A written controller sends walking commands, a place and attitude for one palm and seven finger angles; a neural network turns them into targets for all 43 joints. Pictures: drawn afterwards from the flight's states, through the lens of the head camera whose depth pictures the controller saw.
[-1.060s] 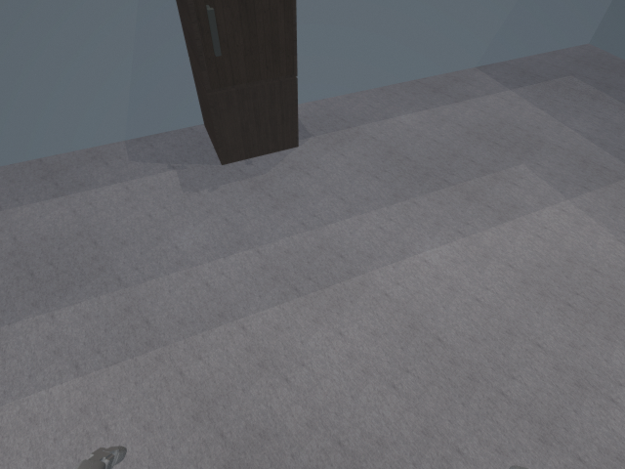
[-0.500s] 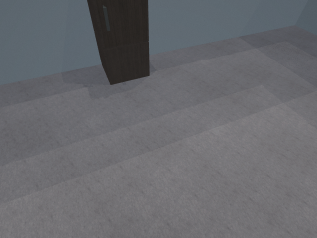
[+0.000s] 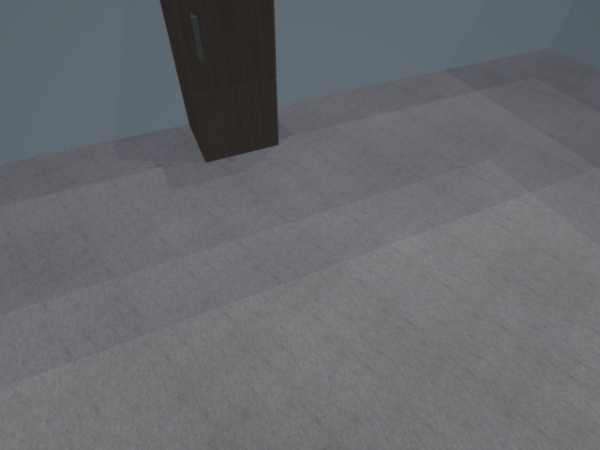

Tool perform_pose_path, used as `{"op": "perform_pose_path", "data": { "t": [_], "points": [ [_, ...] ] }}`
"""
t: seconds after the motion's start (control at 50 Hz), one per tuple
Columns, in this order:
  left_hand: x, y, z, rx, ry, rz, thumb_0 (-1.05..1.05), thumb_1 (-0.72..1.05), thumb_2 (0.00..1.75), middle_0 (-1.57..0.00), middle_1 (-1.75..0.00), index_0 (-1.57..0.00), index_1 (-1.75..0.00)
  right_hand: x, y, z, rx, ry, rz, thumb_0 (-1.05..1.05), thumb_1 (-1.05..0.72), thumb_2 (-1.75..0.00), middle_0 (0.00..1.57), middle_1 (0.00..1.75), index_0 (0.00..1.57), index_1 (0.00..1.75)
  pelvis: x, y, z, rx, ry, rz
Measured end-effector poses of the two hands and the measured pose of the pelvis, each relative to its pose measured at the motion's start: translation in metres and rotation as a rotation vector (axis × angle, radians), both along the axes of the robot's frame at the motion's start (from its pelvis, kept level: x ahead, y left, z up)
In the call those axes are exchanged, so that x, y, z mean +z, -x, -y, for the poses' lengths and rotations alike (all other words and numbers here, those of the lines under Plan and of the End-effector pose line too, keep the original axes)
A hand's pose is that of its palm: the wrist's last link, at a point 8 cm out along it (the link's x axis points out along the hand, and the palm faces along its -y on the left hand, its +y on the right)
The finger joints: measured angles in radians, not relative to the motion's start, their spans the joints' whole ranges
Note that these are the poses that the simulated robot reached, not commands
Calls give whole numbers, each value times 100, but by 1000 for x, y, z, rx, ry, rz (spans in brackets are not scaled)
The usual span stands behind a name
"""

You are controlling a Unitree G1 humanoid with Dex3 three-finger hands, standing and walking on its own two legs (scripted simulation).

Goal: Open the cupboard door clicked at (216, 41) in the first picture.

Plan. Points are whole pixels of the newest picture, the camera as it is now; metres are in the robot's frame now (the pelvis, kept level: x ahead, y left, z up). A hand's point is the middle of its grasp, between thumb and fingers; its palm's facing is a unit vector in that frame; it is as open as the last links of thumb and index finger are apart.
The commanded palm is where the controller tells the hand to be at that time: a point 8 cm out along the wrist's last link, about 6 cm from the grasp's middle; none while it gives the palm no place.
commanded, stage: look at it before walking up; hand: left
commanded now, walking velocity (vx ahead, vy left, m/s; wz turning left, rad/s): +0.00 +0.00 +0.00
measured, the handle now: (196, 36) +1.60 +0.52 -0.11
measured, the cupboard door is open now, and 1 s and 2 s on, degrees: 0 0 0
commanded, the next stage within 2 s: walk to a spot facing it in 0.58 s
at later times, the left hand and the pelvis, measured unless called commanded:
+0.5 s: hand out of the picture +0.07 +0.25 -0.16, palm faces -0.02 -0.94 -0.33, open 7.3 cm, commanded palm none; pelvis +0.00 +0.01 +0.00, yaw +0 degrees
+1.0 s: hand out of the picture +0.03 +0.21 -0.19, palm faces +0.01 -0.98 -0.19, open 7.3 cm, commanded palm none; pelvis +0.06 +0.01 -0.02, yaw -1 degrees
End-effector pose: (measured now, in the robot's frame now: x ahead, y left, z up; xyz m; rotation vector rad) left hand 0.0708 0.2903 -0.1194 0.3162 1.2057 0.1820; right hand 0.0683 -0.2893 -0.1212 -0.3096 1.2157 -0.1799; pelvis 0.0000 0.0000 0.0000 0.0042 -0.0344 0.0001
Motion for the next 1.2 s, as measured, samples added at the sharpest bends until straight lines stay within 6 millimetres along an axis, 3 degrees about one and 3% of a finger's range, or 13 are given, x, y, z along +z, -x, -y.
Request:
{"op": "perform_pose_path", "data": {
  "t": [0.76, 0.92, 1.06, 1.12, 1.16, 1.2],
  "points": [
    [-3, 11, -7, 28, 0, -33, 1, 91, 89, -20, -30, -21, -30, 1, -11, -11, 16, -1, 1, 0, -90, -90, 20, 30, 20, 30, 1, -6, -7, 5, 2, -5],
    [-29, 31, 21, 64, 98, -128, 0, 91, 90, -20, -30, -20, -30, -20, 9, -39, -29, -67, -79, 0, -90, -90, 20, 30, 20, 30, -9, -35, -10, -14, 12, -18],
    [-52, 44, 40, 109, 181, -266, 0, 91, 90, -20, -30, -20, -30, -34, 21, -70, -108, -97, -176, 0, -91, -90, 20, 30, 20, 30, -22, -76, -21, -34, 20, -39],
    [-54, 28, 42, 73, 188, -332, 1, 91, 89, -20, -30, -20, -30, -34, 25, -83, -172, -104, -176, 0, -91, -90, 20, 30, 20, 30, -24, -96, -23, -70, 12, -40],
    [-52, 1, 43, 41, 182, -332, 1, 91, 89, -20, -30, -20, -30, -31, 35, -91, -217, -113, -204, 0, -91, -90, 20, 30, 20, 30, -21, -110, -22, -72, 14, -37],
    [-49, -40, 44, 17, 176, -288, 1, 91, 89, -20, -30, -20, -30, -27, 47, -100, -251, -131, -269, 0, -91, -90, 20, 30, 20, 30, -18, -125, -18, -67, 17, -36]
  ]
}}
